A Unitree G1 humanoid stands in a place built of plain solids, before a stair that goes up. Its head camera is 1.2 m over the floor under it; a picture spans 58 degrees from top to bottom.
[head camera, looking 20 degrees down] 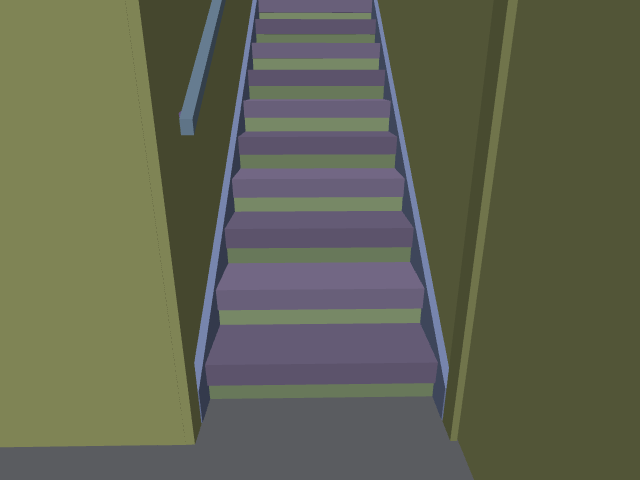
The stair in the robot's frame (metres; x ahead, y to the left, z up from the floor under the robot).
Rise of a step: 0.18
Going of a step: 0.27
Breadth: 0.90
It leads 1 degrees to the left of straight ahead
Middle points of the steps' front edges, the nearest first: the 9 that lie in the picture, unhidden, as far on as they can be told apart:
1.41 -0.01 0.18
1.68 0.00 0.36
1.95 0.00 0.55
2.23 0.01 0.73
2.50 0.01 0.91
2.77 0.02 1.09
3.05 0.02 1.28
3.32 0.03 1.46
3.59 0.03 1.64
